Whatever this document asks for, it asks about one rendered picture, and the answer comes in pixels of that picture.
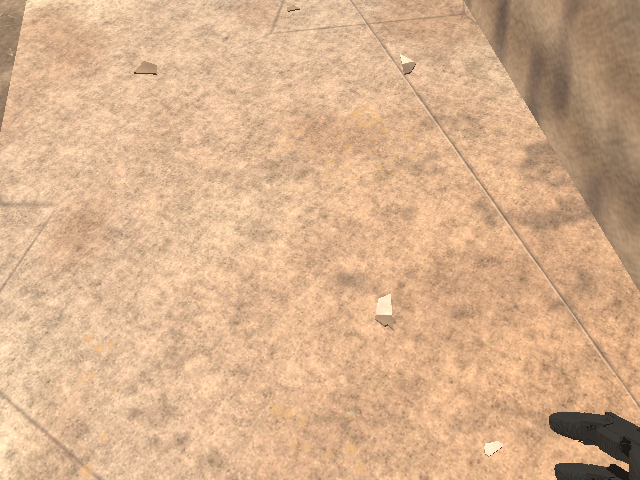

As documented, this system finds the right robot hand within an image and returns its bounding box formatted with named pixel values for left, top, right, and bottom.
left=549, top=412, right=640, bottom=480

